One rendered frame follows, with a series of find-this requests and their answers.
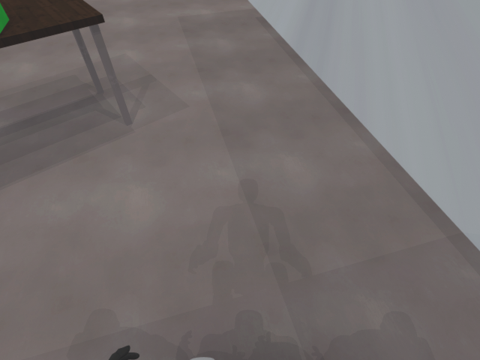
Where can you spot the left robot hand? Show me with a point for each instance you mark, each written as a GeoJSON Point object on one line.
{"type": "Point", "coordinates": [124, 354]}

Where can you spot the table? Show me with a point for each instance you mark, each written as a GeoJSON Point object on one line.
{"type": "Point", "coordinates": [33, 19]}

